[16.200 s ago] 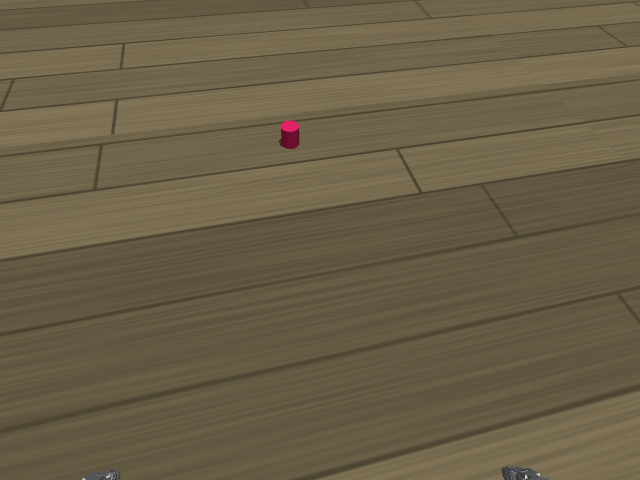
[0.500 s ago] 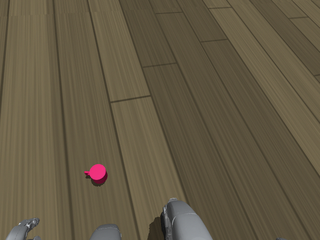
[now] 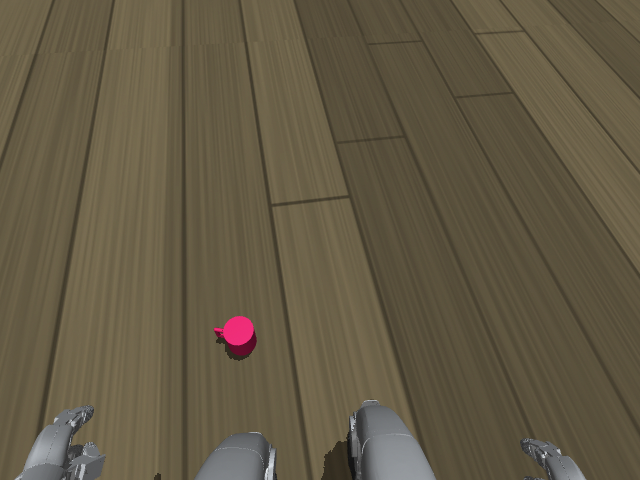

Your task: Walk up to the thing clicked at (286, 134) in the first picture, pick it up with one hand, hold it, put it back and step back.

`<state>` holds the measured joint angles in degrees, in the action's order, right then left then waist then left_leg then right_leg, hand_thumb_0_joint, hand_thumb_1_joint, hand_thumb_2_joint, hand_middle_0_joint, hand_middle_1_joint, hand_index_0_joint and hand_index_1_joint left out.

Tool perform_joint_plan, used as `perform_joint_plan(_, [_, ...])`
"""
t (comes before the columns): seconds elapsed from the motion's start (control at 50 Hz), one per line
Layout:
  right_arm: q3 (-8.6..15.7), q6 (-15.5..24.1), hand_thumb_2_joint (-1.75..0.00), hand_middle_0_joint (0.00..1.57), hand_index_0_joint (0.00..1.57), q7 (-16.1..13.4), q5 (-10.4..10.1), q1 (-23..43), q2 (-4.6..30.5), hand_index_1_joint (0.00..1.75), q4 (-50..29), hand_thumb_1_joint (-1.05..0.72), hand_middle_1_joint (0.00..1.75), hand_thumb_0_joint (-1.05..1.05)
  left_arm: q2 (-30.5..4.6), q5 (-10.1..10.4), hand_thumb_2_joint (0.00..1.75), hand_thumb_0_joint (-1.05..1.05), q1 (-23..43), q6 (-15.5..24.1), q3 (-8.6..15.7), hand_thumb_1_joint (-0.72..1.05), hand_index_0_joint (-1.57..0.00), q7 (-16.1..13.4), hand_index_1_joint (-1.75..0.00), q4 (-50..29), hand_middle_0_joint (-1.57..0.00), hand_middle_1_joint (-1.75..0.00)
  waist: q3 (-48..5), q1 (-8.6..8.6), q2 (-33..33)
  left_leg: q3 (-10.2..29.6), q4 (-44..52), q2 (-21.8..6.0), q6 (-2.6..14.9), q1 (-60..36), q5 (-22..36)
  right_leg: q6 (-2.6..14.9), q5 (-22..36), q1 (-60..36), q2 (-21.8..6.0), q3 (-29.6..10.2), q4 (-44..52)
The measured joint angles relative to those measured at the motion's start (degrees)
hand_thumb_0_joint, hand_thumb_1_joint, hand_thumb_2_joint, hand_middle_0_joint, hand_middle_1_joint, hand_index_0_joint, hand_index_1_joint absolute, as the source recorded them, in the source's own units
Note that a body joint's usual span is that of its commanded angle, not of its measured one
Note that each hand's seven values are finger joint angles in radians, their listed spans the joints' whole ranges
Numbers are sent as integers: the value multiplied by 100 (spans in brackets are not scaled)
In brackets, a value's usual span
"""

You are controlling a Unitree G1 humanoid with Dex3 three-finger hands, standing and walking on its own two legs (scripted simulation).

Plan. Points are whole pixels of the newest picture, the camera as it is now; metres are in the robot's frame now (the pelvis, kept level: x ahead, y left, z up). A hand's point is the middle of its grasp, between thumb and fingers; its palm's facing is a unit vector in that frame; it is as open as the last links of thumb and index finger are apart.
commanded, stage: walk up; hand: left
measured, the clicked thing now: (235, 335) +0.48 +0.21 -0.69
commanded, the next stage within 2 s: stand in 0.84 s
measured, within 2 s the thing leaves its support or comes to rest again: neither
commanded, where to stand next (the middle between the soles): +0.09 -0.02 m, yaw -2 degrees
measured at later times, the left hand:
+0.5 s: hand out of the picture +0.09 +0.23 -0.10, palm faces -0.08 -0.88 -0.47, open 7.4 cm
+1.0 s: hand out of the picture +0.10 +0.25 -0.14, palm faces -0.02 -0.93 -0.36, open 7.4 cm
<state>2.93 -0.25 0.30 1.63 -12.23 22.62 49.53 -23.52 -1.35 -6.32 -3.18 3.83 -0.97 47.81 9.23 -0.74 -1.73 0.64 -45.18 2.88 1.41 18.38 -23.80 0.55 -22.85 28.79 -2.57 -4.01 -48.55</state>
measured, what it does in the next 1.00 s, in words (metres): steps on the spot: right foot, then left foot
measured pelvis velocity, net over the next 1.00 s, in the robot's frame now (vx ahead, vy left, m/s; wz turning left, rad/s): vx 0.00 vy -0.02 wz -0.01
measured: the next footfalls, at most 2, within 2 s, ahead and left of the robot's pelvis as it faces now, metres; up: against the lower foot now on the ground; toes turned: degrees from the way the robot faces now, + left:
right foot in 0.40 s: +0.06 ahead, -0.15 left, +0.00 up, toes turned -2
left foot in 0.80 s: +0.07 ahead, +0.11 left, +0.00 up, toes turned -2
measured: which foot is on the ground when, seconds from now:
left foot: down 0.00-0.40, up 0.42-0.78, down 0.80-1.00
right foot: up 0.00-0.38, down 0.40-1.00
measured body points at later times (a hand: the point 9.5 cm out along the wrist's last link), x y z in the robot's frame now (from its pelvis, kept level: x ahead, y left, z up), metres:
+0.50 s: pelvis +0.01 -0.05 +0.02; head +0.02 -0.08 +0.47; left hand +0.09 +0.28 -0.07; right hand +0.02 -0.39 -0.11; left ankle +0.02 +0.10 -0.67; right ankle +0.05 -0.17 -0.70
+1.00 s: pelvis +0.00 -0.02 +0.02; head +0.03 +0.00 +0.46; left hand +0.10 +0.29 -0.11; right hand +0.07 -0.32 -0.10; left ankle +0.04 +0.11 -0.70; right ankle +0.02 -0.15 -0.70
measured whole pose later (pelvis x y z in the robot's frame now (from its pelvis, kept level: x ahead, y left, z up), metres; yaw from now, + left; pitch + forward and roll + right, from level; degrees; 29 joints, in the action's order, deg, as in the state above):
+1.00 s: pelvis +0.00 -0.02 +0.02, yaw -1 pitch -3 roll +0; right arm 1.9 0.8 0.4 1.0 -11.0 20.1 54.6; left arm -22.5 0.4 -8.8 0.0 1.4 -0.7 54.4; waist 6.7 0.0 -1.9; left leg 1.6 -38.0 -0.3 -0.6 18.1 -17.1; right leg 0.4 -24.6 16.9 -1.3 -1.4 -39.6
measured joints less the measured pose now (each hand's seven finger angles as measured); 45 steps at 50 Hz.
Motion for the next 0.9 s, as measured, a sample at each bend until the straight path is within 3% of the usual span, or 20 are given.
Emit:
perform_joint_plan(0.04, [-39,33,-90,20,21,-35,6,-52,-56,30,73,-90,30,1,-68,20,90,0,-92,-80,36,90,-21,-18,-30,186,-21,-30,-34,50,32,67,77,-72,32,-13,69,48,-551,103,420,-356,-791])
perform_joint_plan(0.1, [-85,92,-90,20,21,-98,-1,-76,-180,30,170,-90,30,1,-204,95,90,0,-307,-52,81,91,-21,8,-30,369,-21,-30,-67,23,-86,49,455,-141,23,-149,308,43,-433,23,672,-552,-1378])
perform_joint_plan(0.18, [-44,241,-90,21,21,1,28,-242,-191,30,86,-90,30,1,-255,-2,90,0,-836,35,87,91,-20,227,-30,578,-20,-30,-312,0,-147,-86,887,-280,80,-399,443,-58,-312,-443,526,-288,-1023])
perform_joint_plan(0.34, [66,305,-90,21,21,174,24,-750,120,30,-170,-90,30,1,-229,-12,90,1,-1223,320,15,91,-21,436,-30,645,-21,-30,-527,188,6,-144,1524,-568,61,-856,625,-73,-344,-892,165,274,372])
perform_joint_plan(0.38, [97,191,-90,21,21,209,37,-824,243,30,-199,-90,30,1,-199,12,90,1,-1227,475,2,91,-21,406,-30,551,-21,-30,-526,230,116,-115,1339,-634,15,-809,503,-33,-19,-1117,139,400,1110])
perform_joint_plan(0.42, [128,36,-90,20,21,187,14,-852,341,30,-214,-90,30,1,-175,3,90,0,-1224,646,5,90,-21,273,-30,437,-21,-30,-506,234,262,7,700,-699,70,-550,189,-79,928,-1257,214,485,1561])
perform_joint_plan(0.48, [180,-228,-90,20,21,104,-30,-761,387,30,-90,-90,30,1,3,-40,90,0,-1075,687,-96,90,-21,94,-30,376,-21,-30,-488,214,553,565,-593,-396,37,54,-405,-22,780,-1171,263,609,1249])
perform_joint_plan(0.64, [221,-386,-90,20,21,153,-64,-554,338,30,-78,-91,30,1,227,39,89,0,-802,681,-180,90,-21,-133,-30,151,-21,-30,-307,165,920,992,-1985,-44,-193,966,22,-60,697,-1232,35,661,1247])
perform_joint_plan(0.7, [175,-326,-90,20,21,110,-150,-474,250,30,15,-91,30,1,194,8,90,0,-649,623,-136,90,-21,-120,-30,85,-21,-30,-220,111,868,905,-1478,-140,-250,801,99,-107,663,-1153,-84,626,1148])
perform_joint_plan(0.76, [69,-211,-90,20,21,85,-181,-437,145,30,148,-91,30,1,107,-12,90,0,-472,493,-129,90,-21,-52,-30,8,-21,-30,-196,68,689,465,-359,-288,-278,372,92,-153,510,-968,-225,613,836])
perform_joint_plan(0.82, [17,-126,-90,20,21,35,-111,-298,20,30,281,-91,30,1,-17,83,90,0,-285,369,-145,90,-21,-30,-30,30,-21,-30,-104,59,322,79,414,-147,-221,3,468,-261,272,-704,-448,486,296])
perform_joint_plan(0.84, [-2,-127,-90,20,21,39,-72,-225,-29,30,283,-91,30,1,-28,132,90,0,-227,322,-147,90,-21,-55,-30,88,-21,-30,-57,43,193,7,351,-98,-198,31,452,-190,253,-629,-448,345,175])
perform_joint_plan(0.9, [-65,3,-90,20,21,41,-27,-107,-156,30,361,-91,30,1,-4,162,90,0,-153,222,-180,90,-21,-51,-30,309,-21,-30,-122,124,76,85,351,-152,-136,116,476,-49,-562,-565,-75,62,-220])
